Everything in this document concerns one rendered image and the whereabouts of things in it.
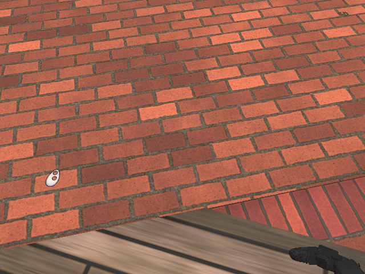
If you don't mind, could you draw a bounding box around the right robot hand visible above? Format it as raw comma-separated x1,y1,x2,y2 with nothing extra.
289,245,364,274

